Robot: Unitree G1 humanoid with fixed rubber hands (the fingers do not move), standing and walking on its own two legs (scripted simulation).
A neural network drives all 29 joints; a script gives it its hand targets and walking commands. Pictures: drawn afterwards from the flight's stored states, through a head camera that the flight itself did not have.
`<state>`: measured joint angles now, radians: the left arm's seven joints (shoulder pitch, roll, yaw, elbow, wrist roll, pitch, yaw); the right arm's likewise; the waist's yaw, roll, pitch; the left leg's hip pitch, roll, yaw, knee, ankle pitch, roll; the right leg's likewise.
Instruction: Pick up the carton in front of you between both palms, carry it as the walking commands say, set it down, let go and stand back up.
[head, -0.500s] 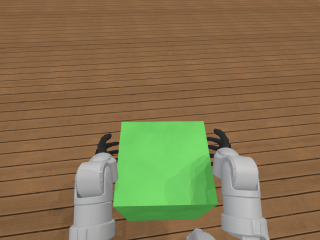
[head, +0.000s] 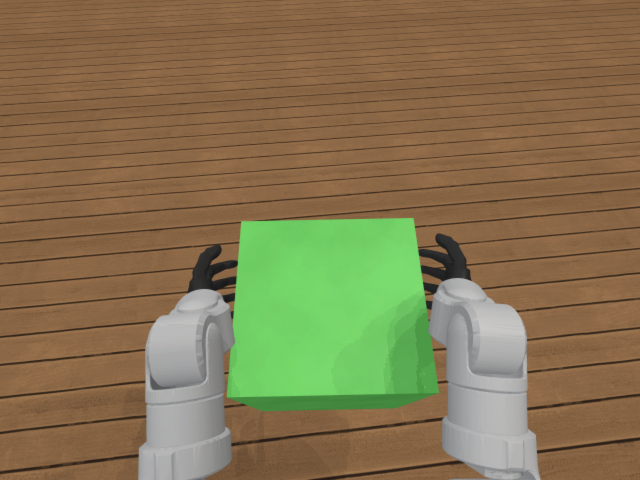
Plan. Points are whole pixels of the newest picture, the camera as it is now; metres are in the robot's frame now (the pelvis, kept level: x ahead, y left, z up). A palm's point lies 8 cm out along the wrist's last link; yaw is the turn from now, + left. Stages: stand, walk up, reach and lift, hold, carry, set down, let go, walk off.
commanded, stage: carry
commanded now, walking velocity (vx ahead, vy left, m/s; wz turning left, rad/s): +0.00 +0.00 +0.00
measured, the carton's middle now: (328, 326) +0.32 +0.00 -0.02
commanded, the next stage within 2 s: hold in 1.94 s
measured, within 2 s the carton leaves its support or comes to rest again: neither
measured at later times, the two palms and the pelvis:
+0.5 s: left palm (215, 253) +0.38 +0.14 +0.08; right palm (439, 247) +0.37 -0.15 +0.09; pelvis +0.08 +0.01 +0.00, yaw -1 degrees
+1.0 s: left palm (218, 310) +0.32 +0.14 +0.04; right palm (442, 303) +0.32 -0.15 +0.04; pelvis +0.04 +0.00 -0.01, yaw -2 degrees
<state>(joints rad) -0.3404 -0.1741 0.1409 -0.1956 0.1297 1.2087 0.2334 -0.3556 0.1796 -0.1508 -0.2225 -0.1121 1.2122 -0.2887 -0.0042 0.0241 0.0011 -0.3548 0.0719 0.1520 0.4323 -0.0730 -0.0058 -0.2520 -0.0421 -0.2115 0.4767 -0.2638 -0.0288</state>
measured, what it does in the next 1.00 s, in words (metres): stands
